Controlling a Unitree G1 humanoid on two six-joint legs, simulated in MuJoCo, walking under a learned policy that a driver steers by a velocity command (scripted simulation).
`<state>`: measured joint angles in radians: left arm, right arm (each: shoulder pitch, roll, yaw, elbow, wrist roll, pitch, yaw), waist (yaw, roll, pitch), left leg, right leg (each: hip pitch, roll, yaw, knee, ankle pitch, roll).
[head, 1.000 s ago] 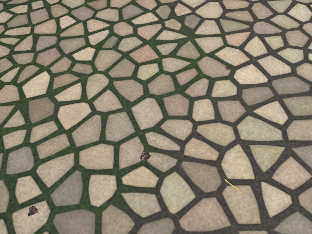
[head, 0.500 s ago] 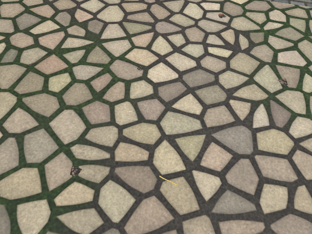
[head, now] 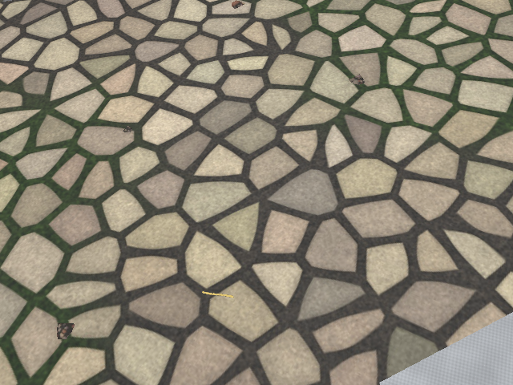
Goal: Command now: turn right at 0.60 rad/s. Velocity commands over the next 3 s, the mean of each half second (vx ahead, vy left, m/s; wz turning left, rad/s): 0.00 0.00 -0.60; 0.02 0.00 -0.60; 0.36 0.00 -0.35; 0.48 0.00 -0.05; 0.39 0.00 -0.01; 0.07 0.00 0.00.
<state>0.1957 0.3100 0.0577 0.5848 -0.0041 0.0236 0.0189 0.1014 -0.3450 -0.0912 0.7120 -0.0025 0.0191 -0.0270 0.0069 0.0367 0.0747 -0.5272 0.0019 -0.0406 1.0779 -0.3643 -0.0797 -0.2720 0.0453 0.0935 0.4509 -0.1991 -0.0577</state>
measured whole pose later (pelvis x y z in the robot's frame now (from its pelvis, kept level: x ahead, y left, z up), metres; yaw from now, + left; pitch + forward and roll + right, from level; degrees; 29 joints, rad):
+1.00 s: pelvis -0.02 -0.02 +0.00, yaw -35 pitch +2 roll +2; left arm 0.21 0.31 0.05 0.60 -0.01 0.02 0.02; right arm 0.12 -0.34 -0.08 0.70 0.01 0.01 -0.02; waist 0.01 0.03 0.06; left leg -0.48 0.00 -0.05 0.94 -0.33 -0.08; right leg -0.26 0.06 0.12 0.43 -0.19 -0.06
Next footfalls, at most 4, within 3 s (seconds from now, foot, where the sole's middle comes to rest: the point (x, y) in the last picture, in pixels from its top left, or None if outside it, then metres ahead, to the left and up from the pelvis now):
0.30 left None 0.08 0.14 -0.78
0.72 right None -0.02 -0.12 -0.78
1.22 left None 0.15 0.03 -0.78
1.66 right None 0.19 -0.37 -0.78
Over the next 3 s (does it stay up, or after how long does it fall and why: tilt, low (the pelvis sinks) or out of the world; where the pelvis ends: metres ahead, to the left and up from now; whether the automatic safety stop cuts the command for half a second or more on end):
stays up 0.53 -0.55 -0.01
